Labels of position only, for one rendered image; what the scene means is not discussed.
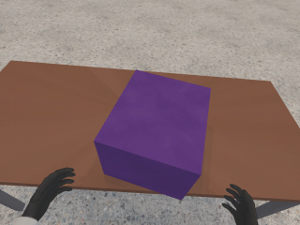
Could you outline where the table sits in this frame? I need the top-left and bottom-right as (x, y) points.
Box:
(0, 60), (300, 219)

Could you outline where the right robot hand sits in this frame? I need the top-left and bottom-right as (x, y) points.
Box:
(221, 184), (259, 225)

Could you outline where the left robot hand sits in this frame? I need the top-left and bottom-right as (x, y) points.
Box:
(22, 167), (76, 221)

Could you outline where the carton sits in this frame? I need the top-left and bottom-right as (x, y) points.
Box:
(94, 69), (211, 201)

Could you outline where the robot left forearm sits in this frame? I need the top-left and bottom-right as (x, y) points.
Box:
(10, 216), (39, 225)

